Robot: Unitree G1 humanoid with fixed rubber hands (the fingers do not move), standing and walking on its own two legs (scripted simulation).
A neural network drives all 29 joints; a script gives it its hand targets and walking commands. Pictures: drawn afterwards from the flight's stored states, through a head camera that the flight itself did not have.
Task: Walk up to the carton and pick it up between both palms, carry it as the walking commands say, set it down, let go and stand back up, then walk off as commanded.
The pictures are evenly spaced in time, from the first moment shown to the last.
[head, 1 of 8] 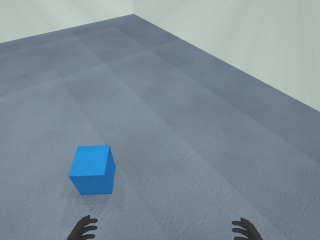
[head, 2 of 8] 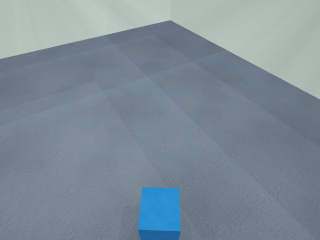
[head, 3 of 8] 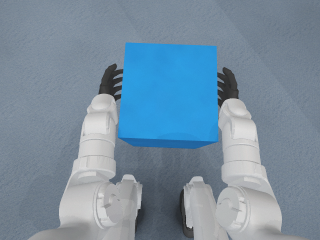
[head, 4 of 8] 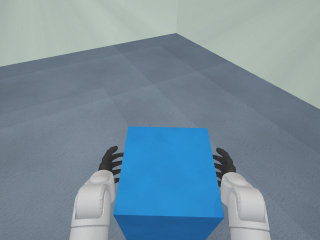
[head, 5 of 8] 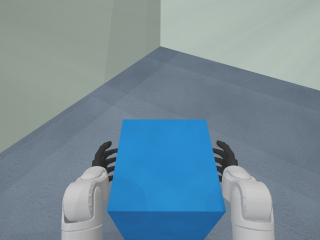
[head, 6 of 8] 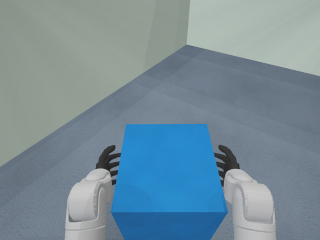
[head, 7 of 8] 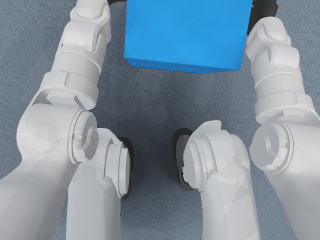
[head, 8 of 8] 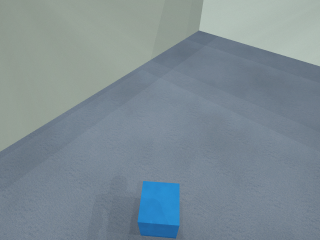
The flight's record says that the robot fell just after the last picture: no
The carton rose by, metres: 0.68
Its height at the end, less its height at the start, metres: +0.00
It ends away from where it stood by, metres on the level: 0.86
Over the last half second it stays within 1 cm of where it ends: yes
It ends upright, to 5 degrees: yes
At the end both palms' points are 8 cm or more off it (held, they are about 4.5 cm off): yes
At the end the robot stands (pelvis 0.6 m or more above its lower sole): yes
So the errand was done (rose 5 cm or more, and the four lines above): yes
